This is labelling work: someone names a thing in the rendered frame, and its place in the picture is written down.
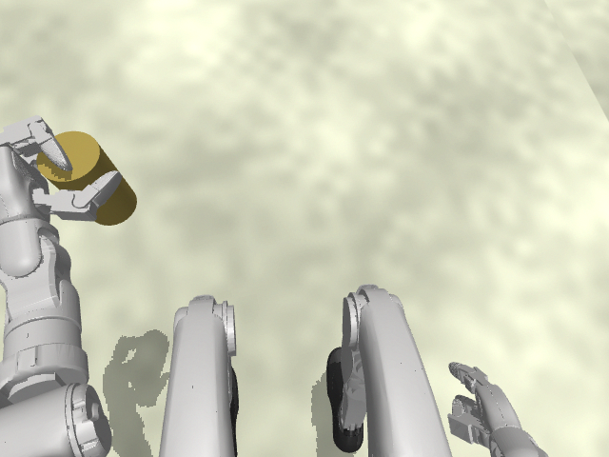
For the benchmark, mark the can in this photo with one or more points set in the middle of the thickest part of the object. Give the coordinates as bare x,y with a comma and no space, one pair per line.
89,162

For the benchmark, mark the left robot arm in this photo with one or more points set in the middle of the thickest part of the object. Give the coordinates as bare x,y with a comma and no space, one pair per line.
47,408

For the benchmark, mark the right robot arm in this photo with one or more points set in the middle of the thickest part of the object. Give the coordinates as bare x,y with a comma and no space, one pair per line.
513,442

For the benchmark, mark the right robot foot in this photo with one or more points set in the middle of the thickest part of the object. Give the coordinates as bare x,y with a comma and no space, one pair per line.
345,440

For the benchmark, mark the right robot hand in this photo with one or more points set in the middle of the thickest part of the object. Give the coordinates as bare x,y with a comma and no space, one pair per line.
474,421

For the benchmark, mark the left robot hand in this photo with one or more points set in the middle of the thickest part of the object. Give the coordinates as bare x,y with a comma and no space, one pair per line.
24,192

